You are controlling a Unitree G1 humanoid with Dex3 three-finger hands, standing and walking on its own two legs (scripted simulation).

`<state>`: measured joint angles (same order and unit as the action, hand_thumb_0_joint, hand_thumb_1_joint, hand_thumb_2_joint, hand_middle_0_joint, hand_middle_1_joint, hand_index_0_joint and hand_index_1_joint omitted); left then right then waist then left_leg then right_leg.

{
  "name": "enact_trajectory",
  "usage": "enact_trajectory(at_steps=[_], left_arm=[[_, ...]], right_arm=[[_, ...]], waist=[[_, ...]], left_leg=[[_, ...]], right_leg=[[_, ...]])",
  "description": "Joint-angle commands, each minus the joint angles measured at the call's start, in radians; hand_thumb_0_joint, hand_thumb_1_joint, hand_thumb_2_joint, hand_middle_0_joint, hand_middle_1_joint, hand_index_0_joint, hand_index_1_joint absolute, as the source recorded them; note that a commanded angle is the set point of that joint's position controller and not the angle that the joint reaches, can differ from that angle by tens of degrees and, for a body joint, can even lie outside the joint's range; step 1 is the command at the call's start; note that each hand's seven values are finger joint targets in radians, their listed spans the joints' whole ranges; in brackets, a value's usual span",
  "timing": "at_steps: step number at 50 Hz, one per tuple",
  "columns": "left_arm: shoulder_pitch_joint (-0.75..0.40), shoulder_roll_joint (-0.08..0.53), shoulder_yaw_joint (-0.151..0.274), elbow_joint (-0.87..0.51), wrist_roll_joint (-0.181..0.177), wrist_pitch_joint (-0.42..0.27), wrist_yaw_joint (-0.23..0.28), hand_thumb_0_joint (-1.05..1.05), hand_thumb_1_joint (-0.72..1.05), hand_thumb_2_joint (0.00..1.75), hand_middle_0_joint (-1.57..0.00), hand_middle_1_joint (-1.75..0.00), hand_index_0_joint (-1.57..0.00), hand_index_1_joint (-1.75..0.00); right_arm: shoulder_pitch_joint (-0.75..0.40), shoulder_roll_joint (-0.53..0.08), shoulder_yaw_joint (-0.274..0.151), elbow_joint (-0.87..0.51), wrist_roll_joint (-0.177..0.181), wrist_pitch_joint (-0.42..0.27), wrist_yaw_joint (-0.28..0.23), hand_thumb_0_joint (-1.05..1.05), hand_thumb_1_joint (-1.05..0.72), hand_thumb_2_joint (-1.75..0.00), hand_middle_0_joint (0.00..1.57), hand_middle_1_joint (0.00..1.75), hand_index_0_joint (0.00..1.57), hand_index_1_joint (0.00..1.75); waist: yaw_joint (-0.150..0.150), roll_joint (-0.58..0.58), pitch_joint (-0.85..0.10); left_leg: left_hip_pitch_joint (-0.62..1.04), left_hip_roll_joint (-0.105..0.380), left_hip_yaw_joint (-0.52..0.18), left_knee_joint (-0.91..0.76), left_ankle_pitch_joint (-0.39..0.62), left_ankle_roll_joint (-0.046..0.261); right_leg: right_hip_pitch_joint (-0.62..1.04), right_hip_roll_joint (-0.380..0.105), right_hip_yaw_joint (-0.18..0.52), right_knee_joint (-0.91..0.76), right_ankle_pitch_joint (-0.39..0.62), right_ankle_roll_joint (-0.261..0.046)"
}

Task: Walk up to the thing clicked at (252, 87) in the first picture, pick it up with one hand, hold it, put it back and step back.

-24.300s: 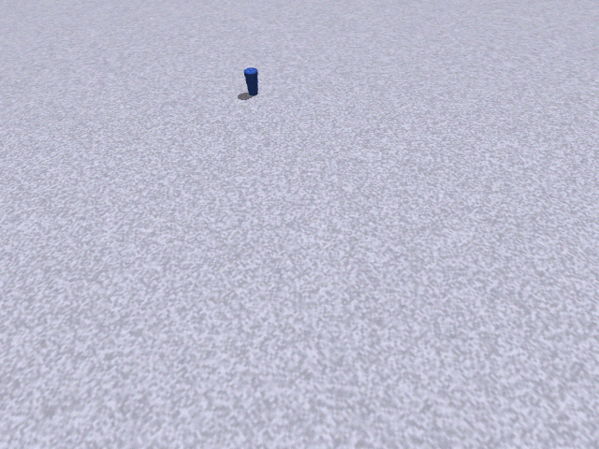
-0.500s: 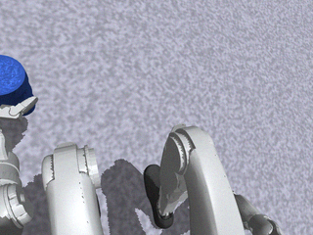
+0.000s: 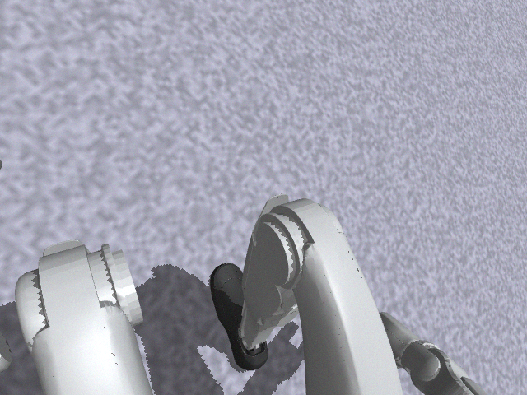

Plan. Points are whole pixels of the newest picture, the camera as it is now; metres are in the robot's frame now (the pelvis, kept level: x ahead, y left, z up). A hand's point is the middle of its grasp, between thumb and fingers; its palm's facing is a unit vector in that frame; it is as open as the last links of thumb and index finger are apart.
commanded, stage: lower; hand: left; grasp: from the side
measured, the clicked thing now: out of the picture +0.45 +0.30 -0.16
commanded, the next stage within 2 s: loosen in 0.64 s
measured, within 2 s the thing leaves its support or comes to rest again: rests again in 1.20 s
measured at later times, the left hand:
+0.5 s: hand out of the picture +0.45 +0.30 -0.17, palm faces +0.43 -0.90 -0.03, open 11.2 cm
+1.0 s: hand out of the picture +0.46 +0.30 -0.17, palm faces +0.44 -0.90 +0.00, open 11.0 cm
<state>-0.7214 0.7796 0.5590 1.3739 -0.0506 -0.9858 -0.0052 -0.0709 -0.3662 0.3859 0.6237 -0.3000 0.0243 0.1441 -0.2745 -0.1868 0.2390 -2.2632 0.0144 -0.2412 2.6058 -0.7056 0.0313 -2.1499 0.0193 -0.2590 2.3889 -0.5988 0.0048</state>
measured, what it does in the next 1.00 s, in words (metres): stands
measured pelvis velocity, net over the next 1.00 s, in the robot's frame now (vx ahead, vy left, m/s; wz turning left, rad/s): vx -0.01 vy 0.01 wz -0.05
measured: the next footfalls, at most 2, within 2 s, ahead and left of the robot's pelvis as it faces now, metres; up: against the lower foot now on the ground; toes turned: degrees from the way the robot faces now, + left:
none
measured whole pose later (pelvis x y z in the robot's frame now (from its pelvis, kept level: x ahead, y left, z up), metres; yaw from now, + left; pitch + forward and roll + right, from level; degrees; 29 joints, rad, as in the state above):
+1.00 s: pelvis -0.01 +0.01 +0.00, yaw -3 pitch +14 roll -18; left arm -0.73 0.90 0.57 1.47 -0.07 -1.08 0.03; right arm -0.16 -0.38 0.52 0.56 -0.36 0.02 0.13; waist -0.29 -0.27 0.32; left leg -2.22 0.02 -0.33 2.65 -0.72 0.03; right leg -2.09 0.05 -0.32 2.37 -0.57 0.02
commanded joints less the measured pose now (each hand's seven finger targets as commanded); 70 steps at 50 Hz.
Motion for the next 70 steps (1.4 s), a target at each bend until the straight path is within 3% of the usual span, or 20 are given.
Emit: enact_trajectory(at_steps=[1, 6, 10, 24, 27, 34, 37, 38, 43, 46, 48, 50, 52, 56, 63, 64, 66, 67, 69, 70], left_arm=[[-0.218, 0.206, 0.020, -0.129, -0.012, -0.092, 0.009, 0.00, 0.07, 1.28, -1.15, -1.37, -1.17, -1.38], [-0.241, 0.252, 0.028, -0.109, -0.001, -0.116, 0.023, 0.00, 0.08, 1.29, -1.18, -1.38, -1.19, -1.39], [-0.216, 0.272, 0.030, -0.095, 0.005, -0.127, 0.021, 0.00, 0.10, 1.30, -1.17, -1.38, -1.18, -1.39], [-0.218, 0.269, 0.005, -0.059, -0.014, -0.146, 0.027, 0.00, 0.11, 1.30, -1.17, -1.38, -1.18, -1.38], [-0.234, 0.301, 0.012, -0.047, -0.008, -0.152, 0.033, 0.00, 0.07, 1.28, -1.18, -1.37, -1.19, -1.38], [-0.229, 0.318, 0.018, -0.045, -0.004, -0.164, 0.035, 0.00, 0.10, 1.29, -1.20, -1.38, -1.21, -1.39], [-0.188, 0.299, 0.011, -0.015, -0.003, -0.160, 0.038, 0.00, 0.11, 1.30, -1.18, -1.38, -1.19, -1.39], [-0.209, 0.315, 0.016, -0.034, -0.001, -0.164, 0.040, 0.00, 0.10, 1.22, -1.22, -1.32, -1.23, -1.32], [-0.214, 0.314, 0.037, -0.065, -0.031, -0.176, 0.043, 0.00, -0.09, 0.82, -0.96, -0.99, -0.98, -0.98], [-0.225, 0.307, 0.012, -0.061, -0.025, -0.175, 0.033, 0.00, -0.18, 0.70, -0.92, -0.91, -0.94, -0.90], [-0.214, 0.303, 0.002, -0.047, -0.015, -0.168, 0.029, 0.00, -0.27, 0.69, -0.84, -0.82, -0.85, -0.83], [-0.204, 0.299, 0.002, -0.025, -0.020, -0.162, 0.027, 0.00, -0.14, 0.85, -0.99, -0.98, -1.00, -0.99], [-0.217, 0.320, 0.015, -0.046, -0.027, -0.165, 0.029, 0.00, -0.28, 0.69, -0.84, -0.82, -0.86, -0.83], [-0.227, 0.307, 0.013, -0.052, -0.034, -0.168, 0.028, 0.00, -0.37, 0.47, -0.56, -0.55, -0.57, -0.55], [-0.236, 0.295, -0.003, -0.050, -0.041, -0.172, 0.021, 0.00, -0.42, 0.37, -0.45, -0.42, -0.45, -0.43], [-0.224, 0.324, 0.011, -0.043, -0.036, -0.172, 0.023, 0.00, -0.44, 0.36, -0.43, -0.40, -0.43, -0.41], [-0.193, 0.305, 0.006, -0.028, -0.035, -0.170, 0.019, 0.00, -0.47, 0.33, -0.37, -0.35, -0.37, -0.35], [-0.202, 0.286, -0.015, -0.020, -0.033, -0.168, 0.016, 0.00, -0.46, 0.31, -0.37, -0.34, -0.36, -0.34], [-0.174, 0.324, 0.027, -0.017, -0.038, -0.166, 0.025, 0.00, -0.37, 0.34, -0.26, -0.29, -0.26, -0.30], [-0.207, 0.326, 0.026, -0.039, -0.044, -0.169, 0.026, 0.00, -0.36, 0.33, -0.25, -0.27, -0.25, -0.28]], right_arm=[[0.090, -0.345, -0.080, -0.018, -0.010, 0.010, -0.012, 0.00, -0.89, -0.90, 0.20, 0.30, 0.20, 0.30], [0.051, -0.346, -0.058, -0.029, -0.021, 0.009, -0.012, 0.00, -0.89, -0.90, 0.20, 0.30, 0.20, 0.30], [0.057, -0.353, -0.045, -0.026, -0.034, 0.011, -0.015, 0.00, -0.89, -0.90, 0.20, 0.30, 0.20, 0.30], [0.005, -0.370, -0.014, -0.046, -0.045, 0.010, -0.019, 0.00, -0.88, -0.90, 0.20, 0.30, 0.20, 0.30], [-0.003, -0.376, -0.008, -0.050, -0.047, 0.009, -0.017, 0.00, -0.89, -0.90, 0.20, 0.30, 0.20, 0.30], [-0.014, -0.386, 0.004, -0.059, -0.056, 0.015, -0.021, 0.00, -0.89, -0.90, 0.20, 0.30, 0.20, 0.30], [-0.020, -0.381, 0.011, -0.064, -0.059, 0.015, -0.020, 0.00, -0.88, -0.90, 0.20, 0.30, 0.20, 0.30], [-0.016, -0.383, 0.011, -0.065, -0.060, 0.017, -0.020, 0.00, -0.89, -0.90, 0.20, 0.30, 0.20, 0.30], [-0.014, -0.382, 0.017, -0.067, -0.063, 0.012, -0.019, 0.00, -0.89, -0.89, 0.20, 0.30, 0.20, 0.30], [-0.024, -0.381, 0.017, -0.061, -0.063, 0.010, -0.022, 0.00, -0.90, -0.89, 0.20, 0.30, 0.20, 0.30], [-0.021, -0.384, 0.016, -0.059, -0.065, 0.015, -0.025, 0.00, -0.90, -0.90, 0.20, 0.30, 0.20, 0.30], [-0.034, -0.386, 0.019, -0.074, -0.062, 0.015, -0.024, 0.00, -0.90, -0.90, 0.20, 0.30, 0.20, 0.30], [-0.038, -0.389, 0.020, -0.076, -0.059, 0.017, -0.025, 0.00, -0.90, -0.90, 0.20, 0.30, 0.20, 0.30], [-0.043, -0.393, 0.019, -0.085, -0.059, 0.015, -0.024, 0.00, -0.90, -0.90, 0.20, 0.30, 0.20, 0.30], [-0.048, -0.382, 0.030, -0.088, -0.060, 0.011, -0.028, 0.00, -0.90, -0.90, 0.20, 0.30, 0.20, 0.30], [-0.039, -0.384, 0.031, -0.084, -0.061, 0.012, -0.028, 0.00, -0.90, -0.90, 0.20, 0.30, 0.20, 0.30], [-0.040, -0.386, 0.027, -0.085, -0.062, 0.014, -0.030, 0.00, -0.90, -0.90, 0.20, 0.30, 0.20, 0.30], [-0.034, -0.383, 0.032, -0.080, -0.063, 0.016, -0.029, 0.00, -0.90, -0.90, 0.20, 0.30, 0.20, 0.30], [-0.041, -0.387, 0.032, -0.085, -0.062, 0.015, -0.031, 0.00, -0.87, -0.90, 0.20, 0.30, 0.20, 0.30], [-0.045, -0.391, 0.032, -0.091, -0.060, 0.017, -0.031, 0.00, -0.88, -0.90, 0.20, 0.30, 0.20, 0.30]], waist=[[-0.073, 0.475, -0.633], [-0.078, 0.483, -0.574], [-0.081, 0.491, -0.603], [-0.111, 0.474, -0.527], [-0.109, 0.482, -0.509], [-0.117, 0.509, -0.510], [-0.112, 0.500, -0.502], [-0.116, 0.501, -0.511], [-0.114, 0.489, -0.547], [-0.120, 0.497, -0.517], [-0.123, 0.509, -0.511], [-0.122, 0.488, -0.492], [-0.117, 0.486, -0.476], [-0.121, 0.490, -0.488], [-0.124, 0.471, -0.482], [-0.117, 0.484, -0.488], [-0.111, 0.481, -0.499], [-0.122, 0.491, -0.490], [-0.100, 0.483, -0.496], [-0.104, 0.492, -0.494]], left_leg=[[0.447, 0.042, 0.000, -0.313, 0.179, -0.046], [0.405, 0.046, -0.006, -0.319, 0.104, -0.045], [0.428, 0.047, -0.002, -0.296, 0.162, -0.045], [0.413, 0.055, -0.029, -0.295, 0.121, -0.044], [0.407, 0.058, -0.041, -0.306, 0.095, -0.046], [0.449, 0.067, -0.060, -0.314, 0.134, -0.057], [0.453, 0.068, -0.059, -0.308, 0.151, -0.057], [0.451, 0.069, -0.060, -0.308, 0.160, -0.057], [0.446, 0.067, -0.050, -0.286, 0.186, -0.052], [0.438, 0.068, -0.049, -0.290, 0.160, -0.051], [0.458, 0.072, -0.059, -0.302, 0.173, -0.058], [0.433, 0.072, -0.062, -0.305, 0.136, -0.054], [0.415, 0.072, -0.063, -0.310, 0.109, -0.052], [0.446, 0.075, -0.078, -0.318, 0.122, -0.057], [0.417, 0.071, -0.064, -0.301, 0.108, -0.048], [0.420, 0.072, -0.061, -0.297, 0.115, -0.049], [0.441, 0.074, -0.064, -0.297, 0.143, -0.054], [0.442, 0.073, -0.067, -0.301, 0.151, -0.056], [0.444, 0.075, -0.068, -0.301, 0.161, -0.055], [0.446, 0.076, -0.073, -0.306, 0.156, -0.057]], right_leg=[[0.329, 0.043, -0.036, -0.161, 0.186, -0.019], [0.317, 0.048, -0.044, -0.166, 0.132, -0.019], [0.366, 0.053, -0.043, -0.166, 0.184, -0.015], [0.345, 0.063, -0.071, -0.169, 0.165, -0.010], [0.333, 0.063, -0.079, -0.167, 0.142, -0.011], [0.336, 0.064, -0.092, -0.157, 0.167, -0.010], [0.350, 0.067, -0.093, -0.157, 0.182, -0.010], [0.357, 0.067, -0.093, -0.157, 0.187, -0.010], [0.406, 0.074, -0.089, -0.166, 0.215, -0.006], [0.380, 0.076, -0.089, -0.169, 0.196, -0.008], [0.368, 0.072, -0.096, -0.164, 0.198, -0.009], [0.356, 0.074, -0.101, -0.171, 0.174, -0.009], [0.348, 0.073, -0.100, -0.172, 0.151, -0.009], [0.336, 0.073, -0.108, -0.162, 0.156, -0.010], [0.364, 0.079, -0.103, -0.180, 0.157, -0.007], [0.370, 0.081, -0.100, -0.176, 0.160, -0.009], [0.368, 0.081, -0.103, -0.171, 0.177, -0.010], [0.372, 0.079, -0.106, -0.169, 0.184, -0.010], [0.376, 0.079, -0.104, -0.168, 0.191, -0.010], [0.367, 0.077, -0.106, -0.165, 0.184, -0.010]])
